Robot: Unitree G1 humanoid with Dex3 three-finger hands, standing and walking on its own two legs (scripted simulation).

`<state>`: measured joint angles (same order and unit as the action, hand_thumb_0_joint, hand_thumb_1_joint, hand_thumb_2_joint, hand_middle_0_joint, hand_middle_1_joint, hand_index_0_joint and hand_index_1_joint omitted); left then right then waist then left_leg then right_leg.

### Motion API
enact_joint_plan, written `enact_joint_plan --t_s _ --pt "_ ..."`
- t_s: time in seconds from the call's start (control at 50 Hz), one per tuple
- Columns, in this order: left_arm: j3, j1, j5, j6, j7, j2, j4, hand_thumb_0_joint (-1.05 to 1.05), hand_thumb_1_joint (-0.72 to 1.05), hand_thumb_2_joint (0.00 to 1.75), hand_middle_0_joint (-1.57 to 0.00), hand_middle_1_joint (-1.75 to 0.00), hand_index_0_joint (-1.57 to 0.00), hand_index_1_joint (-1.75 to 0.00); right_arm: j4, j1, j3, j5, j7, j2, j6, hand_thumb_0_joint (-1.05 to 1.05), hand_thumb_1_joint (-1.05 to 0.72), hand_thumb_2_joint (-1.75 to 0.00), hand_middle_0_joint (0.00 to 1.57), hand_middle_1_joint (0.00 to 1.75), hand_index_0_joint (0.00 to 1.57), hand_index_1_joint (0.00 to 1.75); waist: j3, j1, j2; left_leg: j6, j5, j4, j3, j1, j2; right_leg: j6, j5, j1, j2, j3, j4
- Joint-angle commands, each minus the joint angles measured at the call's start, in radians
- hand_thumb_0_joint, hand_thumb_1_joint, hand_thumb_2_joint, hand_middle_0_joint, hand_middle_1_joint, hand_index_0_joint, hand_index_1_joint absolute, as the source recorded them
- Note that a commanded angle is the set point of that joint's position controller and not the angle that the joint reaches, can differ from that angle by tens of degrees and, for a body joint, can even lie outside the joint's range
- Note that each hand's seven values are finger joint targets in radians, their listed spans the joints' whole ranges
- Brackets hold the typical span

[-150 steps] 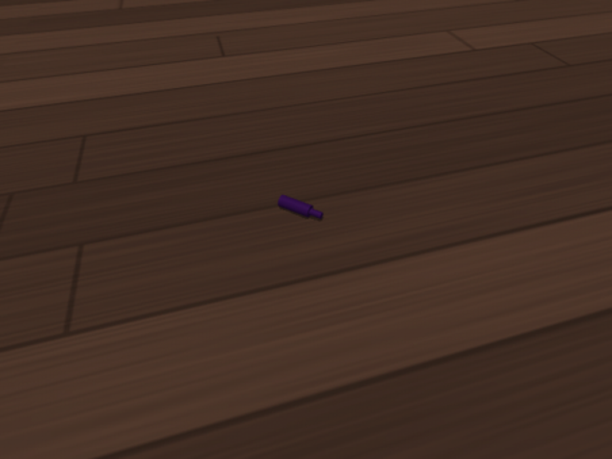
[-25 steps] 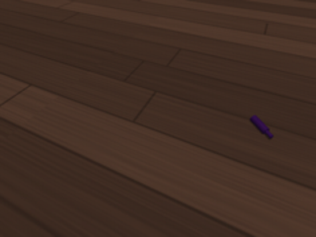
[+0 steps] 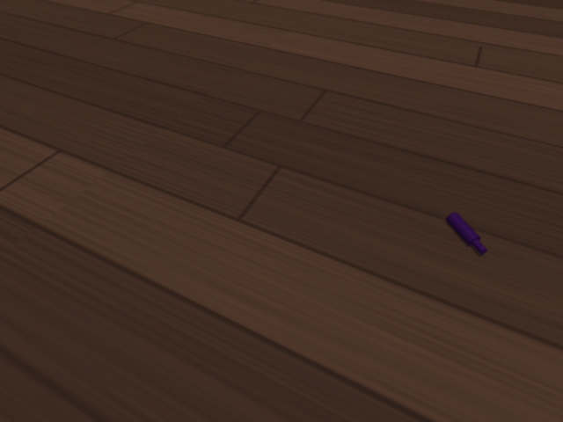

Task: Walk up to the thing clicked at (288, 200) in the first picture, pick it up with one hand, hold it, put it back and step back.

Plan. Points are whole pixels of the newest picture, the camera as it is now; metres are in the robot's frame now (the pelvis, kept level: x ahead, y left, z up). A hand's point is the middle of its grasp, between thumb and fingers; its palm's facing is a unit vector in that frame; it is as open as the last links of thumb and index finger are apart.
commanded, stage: stand
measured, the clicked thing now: (467, 233) +1.09 -0.78 -0.75
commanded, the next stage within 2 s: none
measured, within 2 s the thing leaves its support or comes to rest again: neither
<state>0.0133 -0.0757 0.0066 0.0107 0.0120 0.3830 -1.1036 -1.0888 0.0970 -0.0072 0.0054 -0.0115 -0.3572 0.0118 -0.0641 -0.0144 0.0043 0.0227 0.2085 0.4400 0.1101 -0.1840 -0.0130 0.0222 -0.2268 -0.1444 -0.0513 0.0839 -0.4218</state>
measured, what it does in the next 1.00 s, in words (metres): stands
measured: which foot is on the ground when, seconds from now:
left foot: down 0.00-1.00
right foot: down 0.00-1.00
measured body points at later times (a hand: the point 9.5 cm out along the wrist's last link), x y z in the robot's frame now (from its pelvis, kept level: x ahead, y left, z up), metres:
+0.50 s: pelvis -0.01 -0.01 +0.00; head +0.00 -0.01 +0.45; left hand +0.07 +0.29 -0.13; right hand +0.07 -0.31 -0.13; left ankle +0.02 +0.13 -0.74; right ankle +0.00 -0.13 -0.74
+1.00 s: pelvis +0.00 -0.01 +0.00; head +0.01 -0.02 +0.45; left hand +0.09 +0.29 -0.13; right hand +0.06 -0.32 -0.13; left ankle +0.02 +0.13 -0.74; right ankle +0.00 -0.13 -0.74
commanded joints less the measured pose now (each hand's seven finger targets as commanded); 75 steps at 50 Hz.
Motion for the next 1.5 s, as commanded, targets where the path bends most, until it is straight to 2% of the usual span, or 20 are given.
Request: enact_joint_plan --t_s 0.0,0.06,0.1,0.18,0.38,0.48,0.5,0.56,0.62,0.72,0.78,0.84,0.98,1.0,1.02,1.1,1.34,1.48 --pt "0.033 0.044 -0.002 0.021 -0.014 0.203 0.032 0.0 0.9 0.9 -0.2 -0.3 -0.2 -0.3 0.045 -0.055 0.044 -0.003 0.019 -0.213 0.016 0.0 -0.9 -0.9 0.2 0.3 0.2 0.3 0.088 0.006 -0.019 -0.04 -0.171 -0.1 0.066 0.001 0.11 -0.04 0.068 0.063 -0.092 -0.112 0.114" --pt "0.031 0.042 0.001 0.02 -0.015 0.198 0.019 0.0 0.9 0.9 -0.2 -0.3 -0.2 -0.3 0.037 -0.071 0.047 0.0 0.018 -0.22 0.013 0.0 -0.9 -0.9 0.2 0.3 0.2 0.3 0.078 0.003 -0.033 -0.04 -0.12 -0.12 0.062 -0.008 0.111 -0.039 0.043 0.063 -0.089 -0.11 0.131" --pt "0.032 0.041 0.0 0.022 -0.015 0.204 0.011 0.0 0.9 0.9 -0.2 -0.3 -0.2 -0.3 0.031 -0.065 0.044 -0.001 0.017 -0.214 0.015 0.0 -0.9 -0.9 0.2 0.3 0.2 0.3 0.096 0.005 -0.02 -0.04 -0.177 -0.125 0.058 0.003 0.117 -0.04 0.094 0.085 -0.091 -0.111 0.121" --pt "0.031 0.043 0.0 0.024 -0.016 0.197 0.005 0.0 0.9 0.9 -0.2 -0.3 -0.2 -0.3 0.023 -0.072 0.042 0.0 0.018 -0.215 0.018 0.0 -0.9 -0.9 0.2 0.3 0.2 0.3 0.101 0.005 -0.028 -0.036 -0.203 -0.125 0.05 0.022 0.121 -0.037 0.119 0.082 -0.092 -0.114 0.128" --pt "0.03 0.028 0.001 0.021 -0.016 0.191 -0.004 0.0 0.9 0.9 -0.2 -0.3 -0.2 -0.3 0.008 -0.066 0.037 -0.001 0.018 -0.206 0.014 0.0 -0.9 -0.9 0.2 0.3 0.2 0.3 0.094 0.003 -0.014 -0.03 -0.168 -0.137 0.042 0.028 0.118 -0.038 0.098 0.07 -0.091 -0.118 0.148" --pt "0.033 0.035 0.002 0.018 -0.015 0.196 -0.001 0.0 0.9 0.9 -0.2 -0.3 -0.2 -0.3 0.0 -0.047 0.038 0.002 0.016 -0.208 0.01 0.0 -0.9 -0.9 0.2 0.3 0.2 0.3 0.053 0.006 -0.006 -0.029 -0.078 -0.15 0.039 -0.004 0.11 -0.039 -0.021 0.042 -0.089 -0.131 0.174" --pt "0.035 0.027 0.003 0.018 -0.016 0.197 0.0 0.0 0.9 0.9 -0.2 -0.3 -0.2 -0.3 0.002 -0.05 0.041 0.003 0.016 -0.211 0.01 0.0 -0.9 -0.9 0.2 0.3 0.2 0.3 0.067 0.003 -0.013 -0.033 -0.081 -0.145 0.04 0.003 0.113 -0.039 -0.007 0.048 -0.092 -0.132 0.173" --pt "0.038 0.026 0.004 0.014 -0.014 0.199 0.001 0.0 0.9 0.9 -0.2 -0.3 -0.2 -0.3 0.003 -0.042 0.041 0.004 0.014 -0.206 0.009 0.0 -0.9 -0.9 0.2 0.3 0.2 0.3 0.034 0.004 -0.002 -0.031 -0.019 -0.151 0.039 -0.012 0.101 -0.041 -0.108 0.007 -0.087 -0.139 0.188" --pt "0.04 0.028 0.002 0.014 -0.014 0.203 0.01 0.0 0.9 0.9 -0.2 -0.3 -0.2 -0.3 0.007 -0.031 0.04 0.007 0.014 -0.204 0.011 0.0 -0.9 -0.9 0.2 0.3 0.2 0.3 0.056 0.003 -0.007 -0.032 -0.06 -0.149 0.039 -0.014 0.107 -0.043 -0.059 0.031 -0.09 -0.138 0.175" --pt "0.038 0.015 -0.001 0.018 -0.012 0.193 0.01 0.0 0.9 0.9 -0.2 -0.3 -0.2 -0.3 0.007 -0.026 0.037 0.005 0.018 -0.213 0.017 0.0 -0.9 -0.9 0.2 0.3 0.2 0.3 0.092 0.002 -0.023 -0.033 -0.161 -0.141 0.042 0.013 0.122 -0.041 0.081 0.065 -0.086 -0.129 0.146" --pt "0.037 0.024 -0.002 0.016 -0.012 0.191 0.015 0.0 0.9 0.9 -0.2 -0.3 -0.2 -0.3 0.003 -0.017 0.031 0.003 0.021 -0.209 0.017 0.0 -0.9 -0.9 0.2 0.3 0.2 0.3 0.091 0.004 -0.019 -0.032 -0.186 -0.143 0.038 0.009 0.124 -0.042 0.117 0.078 -0.087 -0.125 0.135" --pt "0.036 0.007 -0.001 0.013 -0.012 0.188 0.012 0.0 0.9 0.9 -0.2 -0.3 -0.2 -0.3 0.006 -0.028 0.032 0.003 0.023 -0.216 0.016 0.0 -0.9 -0.9 0.2 0.3 0.2 0.3 0.095 0.0 -0.029 -0.033 -0.163 -0.142 0.035 0.021 0.124 -0.042 0.096 0.069 -0.086 -0.126 0.141" --pt "0.033 0.007 -0.001 0.015 -0.012 0.189 0.011 0.0 0.9 0.9 -0.2 -0.3 -0.2 -0.3 0.006 -0.026 0.026 0.001 0.022 -0.211 0.016 0.0 -0.9 -0.9 0.2 0.3 0.2 0.3 0.09 0.002 -0.019 -0.031 -0.194 -0.147 0.034 0.028 0.128 -0.038 0.123 0.07 -0.086 -0.121 0.135" --pt "0.034 0.015 -0.001 0.014 -0.013 0.189 0.011 0.0 0.9 0.9 -0.2 -0.3 -0.2 -0.3 0.003 -0.009 0.025 0.001 0.022 -0.211 0.016 0.0 -0.9 -0.9 0.2 0.3 0.2 0.3 0.075 0.009 -0.018 -0.028 -0.168 -0.158 0.033 0.009 0.123 -0.036 0.097 0.067 -0.082 -0.12 0.139" --pt "0.035 0.011 -0.002 0.013 -0.013 0.191 0.011 0.0 0.9 0.9 -0.2 -0.3 -0.2 -0.3 0.004 -0.02 0.027 0.002 0.022 -0.212 0.015 0.0 -0.9 -0.9 0.2 0.3 0.2 0.3 0.069 0.003 -0.015 -0.029 -0.14 -0.157 0.035 0.013 0.123 -0.037 0.064 0.056 -0.08 -0.12 0.146" --pt "0.035 0.014 0.001 0.012 -0.012 0.193 0.013 0.0 0.9 0.9 -0.2 -0.3 -0.2 -0.3 0.008 -0.021 0.027 0.003 0.02 -0.212 0.013 0.0 -0.9 -0.9 0.2 0.3 0.2 0.3 0.06 0.007 -0.013 -0.029 -0.1 -0.16 0.032 0.015 0.119 -0.041 0.025 0.035 -0.084 -0.129 0.158" --pt "0.036 0.009 0.0 0.015 -0.013 0.193 0.022 0.0 0.9 0.9 -0.2 -0.3 -0.2 -0.3 0.012 -0.025 0.026 0.004 0.022 -0.208 0.017 0.0 -0.9 -0.9 0.2 0.3 0.2 0.3 0.095 0.005 -0.017 -0.027 -0.189 -0.148 0.026 0.026 0.125 -0.041 0.129 0.068 -0.086 -0.126 0.135" --pt "0.033 -0.002 0.0 0.014 -0.013 0.19 0.017 0.0 0.9 0.9 -0.2 -0.3 -0.2 -0.3 0.011 -0.027 0.026 0.001 0.023 -0.21 0.015 0.0 -0.9 -0.9 0.2 0.3 0.2 0.3 0.092 0.004 -0.013 -0.028 -0.182 -0.145 0.025 0.052 0.125 -0.042 0.121 0.052 -0.085 -0.127 0.141"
